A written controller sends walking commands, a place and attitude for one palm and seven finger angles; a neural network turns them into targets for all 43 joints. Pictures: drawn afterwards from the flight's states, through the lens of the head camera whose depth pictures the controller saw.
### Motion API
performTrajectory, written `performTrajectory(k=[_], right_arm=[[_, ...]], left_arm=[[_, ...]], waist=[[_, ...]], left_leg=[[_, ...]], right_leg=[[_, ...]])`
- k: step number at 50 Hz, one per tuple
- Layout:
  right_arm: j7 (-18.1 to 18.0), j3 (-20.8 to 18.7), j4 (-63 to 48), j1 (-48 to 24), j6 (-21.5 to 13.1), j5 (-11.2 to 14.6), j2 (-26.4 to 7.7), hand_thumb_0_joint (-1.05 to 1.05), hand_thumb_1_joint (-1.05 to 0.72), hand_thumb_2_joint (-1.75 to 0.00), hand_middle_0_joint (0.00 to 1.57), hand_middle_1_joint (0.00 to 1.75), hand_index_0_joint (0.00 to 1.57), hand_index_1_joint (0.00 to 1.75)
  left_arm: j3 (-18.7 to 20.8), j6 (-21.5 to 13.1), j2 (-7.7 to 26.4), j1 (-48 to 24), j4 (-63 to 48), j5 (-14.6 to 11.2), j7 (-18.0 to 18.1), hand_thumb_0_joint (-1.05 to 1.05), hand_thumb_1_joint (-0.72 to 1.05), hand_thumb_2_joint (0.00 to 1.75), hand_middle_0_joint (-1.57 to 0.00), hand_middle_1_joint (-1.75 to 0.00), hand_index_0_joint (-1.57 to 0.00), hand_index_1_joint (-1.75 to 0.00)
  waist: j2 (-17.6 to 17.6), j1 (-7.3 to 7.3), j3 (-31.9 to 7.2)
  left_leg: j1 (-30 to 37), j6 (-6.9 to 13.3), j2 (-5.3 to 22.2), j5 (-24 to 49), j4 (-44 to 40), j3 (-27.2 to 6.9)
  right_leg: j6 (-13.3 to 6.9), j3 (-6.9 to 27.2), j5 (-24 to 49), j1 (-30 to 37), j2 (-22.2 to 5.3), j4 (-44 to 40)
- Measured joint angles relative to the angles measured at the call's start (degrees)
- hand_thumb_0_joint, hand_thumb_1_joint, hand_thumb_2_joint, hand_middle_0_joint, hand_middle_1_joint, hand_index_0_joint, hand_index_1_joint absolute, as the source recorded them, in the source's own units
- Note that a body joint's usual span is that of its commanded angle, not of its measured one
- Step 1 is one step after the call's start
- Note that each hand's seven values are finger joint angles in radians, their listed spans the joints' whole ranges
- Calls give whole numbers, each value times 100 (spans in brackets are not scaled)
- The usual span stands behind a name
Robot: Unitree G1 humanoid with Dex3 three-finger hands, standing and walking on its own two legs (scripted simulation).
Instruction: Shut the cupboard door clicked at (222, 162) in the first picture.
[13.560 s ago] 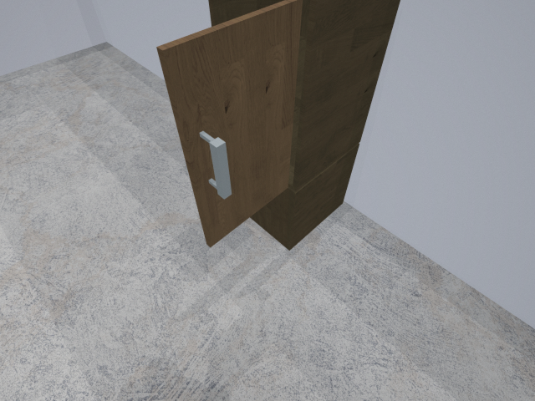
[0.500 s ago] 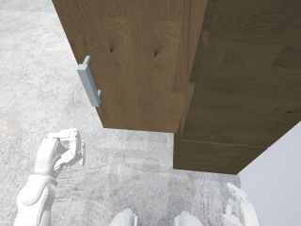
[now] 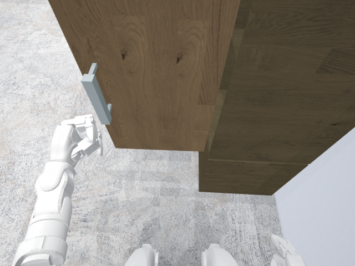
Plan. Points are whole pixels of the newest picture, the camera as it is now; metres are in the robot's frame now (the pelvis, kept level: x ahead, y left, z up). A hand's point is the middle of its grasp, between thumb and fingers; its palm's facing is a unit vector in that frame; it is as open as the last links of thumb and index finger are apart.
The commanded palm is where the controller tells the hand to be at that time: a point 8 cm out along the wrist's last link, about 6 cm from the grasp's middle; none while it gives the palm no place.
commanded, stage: bring the fist close to the handle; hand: left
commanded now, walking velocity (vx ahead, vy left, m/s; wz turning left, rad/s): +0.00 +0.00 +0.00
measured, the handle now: (100, 95) +0.51 +0.22 +0.05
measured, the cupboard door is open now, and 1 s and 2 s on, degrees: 91 90 67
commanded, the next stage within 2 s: push the door shut along its arc in 0.60 s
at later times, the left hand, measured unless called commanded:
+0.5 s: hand (99, 126) +0.41 +0.20 +0.06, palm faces -0.01 -1.00 -0.01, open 3.1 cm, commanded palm +0.38 +0.25 +0.06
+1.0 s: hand (99, 117) +0.43 +0.20 +0.07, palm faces -0.10 -0.99 -0.02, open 3.1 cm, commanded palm +0.42 +0.25 +0.06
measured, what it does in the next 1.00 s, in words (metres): stands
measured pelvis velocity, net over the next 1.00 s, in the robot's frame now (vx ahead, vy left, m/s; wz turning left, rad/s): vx -0.01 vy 0.00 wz -0.01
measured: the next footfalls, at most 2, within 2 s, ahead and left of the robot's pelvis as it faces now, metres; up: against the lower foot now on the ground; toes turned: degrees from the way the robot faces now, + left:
none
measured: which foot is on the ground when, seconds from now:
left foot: down 0.00-1.00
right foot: down 0.00-1.00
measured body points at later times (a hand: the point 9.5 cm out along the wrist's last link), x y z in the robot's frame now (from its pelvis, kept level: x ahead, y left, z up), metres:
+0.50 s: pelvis +0.00 +0.00 +0.00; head +0.09 +0.00 +0.44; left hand +0.41 +0.25 +0.06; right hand +0.07 -0.26 -0.11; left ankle +0.01 +0.11 -0.67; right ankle +0.03 -0.12 -0.67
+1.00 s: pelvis -0.01 +0.00 -0.01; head +0.09 +0.01 +0.43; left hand +0.43 +0.25 +0.07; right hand +0.09 -0.26 -0.11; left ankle +0.01 +0.11 -0.67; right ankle +0.03 -0.12 -0.67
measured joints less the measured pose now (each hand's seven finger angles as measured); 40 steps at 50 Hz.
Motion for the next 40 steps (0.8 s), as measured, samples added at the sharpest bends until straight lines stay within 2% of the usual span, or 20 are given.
performTrajectory(k=[13,18,30,40], right_arm=[[36,-10,136,114,235,-21,-3,1,-91,-90,21,30,21,30],[83,-56,108,250,342,-12,-23,1,-91,-90,21,30,20,30],[75,-52,145,234,428,-33,7,1,-91,-90,21,30,20,30],[64,-20,66,119,414,-1,4,1,-91,-90,21,30,20,30]], left_arm=[[392,-168,365,-1242,1372,120,-165,2,90,90,-130,-150,-130,-150],[429,-231,381,-1196,1391,86,-238,2,90,90,-130,-150,-130,-150],[511,-415,321,-1081,1408,143,-165,2,90,90,-130,-150,-130,-150],[417,-375,362,-1089,1509,84,-328,2,90,90,-130,-150,-130,-150]], waist=[[-21,-147,-9],[-3,-175,-23],[-31,-190,0],[-29,-132,-33]], left_leg=[[-258,3,46,20,65,15],[-250,11,64,31,11,57],[-208,12,73,47,-37,63],[-144,14,52,65,-69,22]], right_leg=[[-4,17,59,-258,46,24],[4,59,91,-269,67,-31],[6,67,113,-228,80,-84],[9,28,121,-137,61,-131]])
